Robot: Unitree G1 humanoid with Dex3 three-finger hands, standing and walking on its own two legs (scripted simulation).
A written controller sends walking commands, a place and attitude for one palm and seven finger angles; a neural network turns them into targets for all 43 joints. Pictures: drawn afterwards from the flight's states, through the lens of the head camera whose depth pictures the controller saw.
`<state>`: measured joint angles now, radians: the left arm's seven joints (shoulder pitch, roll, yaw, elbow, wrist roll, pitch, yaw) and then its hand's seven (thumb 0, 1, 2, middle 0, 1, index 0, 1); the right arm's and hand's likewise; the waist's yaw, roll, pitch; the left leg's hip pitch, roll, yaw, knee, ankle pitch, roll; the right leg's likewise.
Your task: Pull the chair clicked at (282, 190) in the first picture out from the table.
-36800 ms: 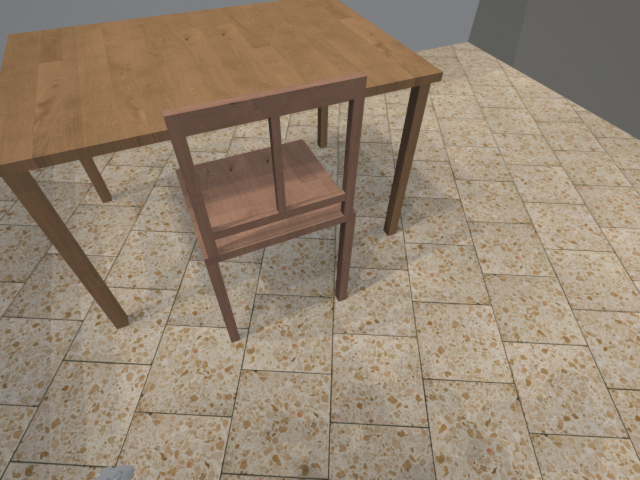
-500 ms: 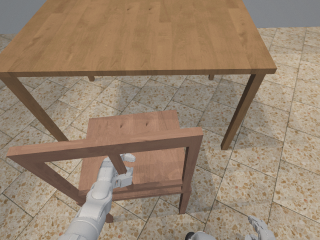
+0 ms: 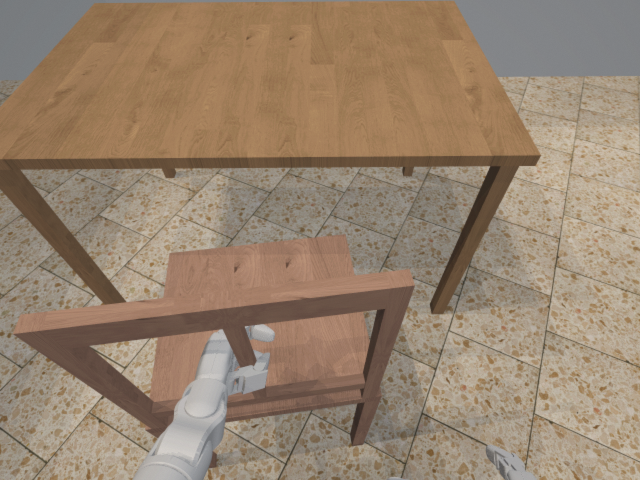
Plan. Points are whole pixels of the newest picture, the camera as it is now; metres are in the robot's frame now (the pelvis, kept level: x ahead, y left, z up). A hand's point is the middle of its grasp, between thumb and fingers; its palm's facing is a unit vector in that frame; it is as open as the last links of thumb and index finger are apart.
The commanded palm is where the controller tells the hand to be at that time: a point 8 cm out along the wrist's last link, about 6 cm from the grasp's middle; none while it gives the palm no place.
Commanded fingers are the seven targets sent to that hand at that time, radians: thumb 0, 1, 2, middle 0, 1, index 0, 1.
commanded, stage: open the thumb and straighten the fingers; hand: left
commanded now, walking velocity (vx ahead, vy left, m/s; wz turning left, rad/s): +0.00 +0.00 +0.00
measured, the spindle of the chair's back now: (248, 363) +0.29 +0.12 -0.08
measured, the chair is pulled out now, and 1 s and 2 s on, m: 0.23 0.23 0.23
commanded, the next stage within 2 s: draw the fingers out of the gap in 0.76 s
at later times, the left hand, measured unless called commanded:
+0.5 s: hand (253, 364) +0.28 +0.11 -0.06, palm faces -0.07 -0.99 -0.14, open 13.9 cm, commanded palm +0.26 +0.16 -0.04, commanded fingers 0.00 -0.55 0.20 -0.12 -0.36 -0.12 -0.36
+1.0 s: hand (247, 375) +0.26 +0.11 -0.06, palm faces -0.02 -0.99 -0.16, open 17.4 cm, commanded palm +0.24 +0.17 -0.04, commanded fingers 0.00 -0.55 0.20 0.00 0.00 0.00 0.00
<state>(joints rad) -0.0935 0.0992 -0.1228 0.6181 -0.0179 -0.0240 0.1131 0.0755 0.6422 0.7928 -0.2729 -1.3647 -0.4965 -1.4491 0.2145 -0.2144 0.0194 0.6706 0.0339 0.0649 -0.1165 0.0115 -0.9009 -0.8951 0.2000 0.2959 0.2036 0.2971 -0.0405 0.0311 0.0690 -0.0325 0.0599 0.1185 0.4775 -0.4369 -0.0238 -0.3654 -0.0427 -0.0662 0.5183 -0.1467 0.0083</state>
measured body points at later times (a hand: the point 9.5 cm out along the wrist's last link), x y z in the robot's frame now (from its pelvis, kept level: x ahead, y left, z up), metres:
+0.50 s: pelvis -0.02 +0.00 -0.02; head +0.03 -0.02 +0.42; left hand +0.28 +0.16 -0.05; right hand +0.11 -0.26 -0.14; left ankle -0.11 +0.11 -0.73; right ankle +0.08 -0.13 -0.73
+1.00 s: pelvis -0.03 -0.03 -0.03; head +0.03 -0.05 +0.42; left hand +0.26 +0.17 -0.05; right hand +0.13 -0.29 -0.13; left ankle -0.11 +0.11 -0.73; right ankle +0.08 -0.13 -0.73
